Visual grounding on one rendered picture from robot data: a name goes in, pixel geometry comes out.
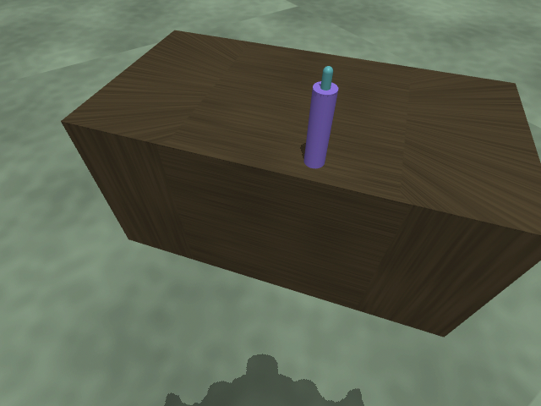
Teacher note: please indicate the bottle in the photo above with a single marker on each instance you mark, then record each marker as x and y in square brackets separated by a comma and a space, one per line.
[322, 107]

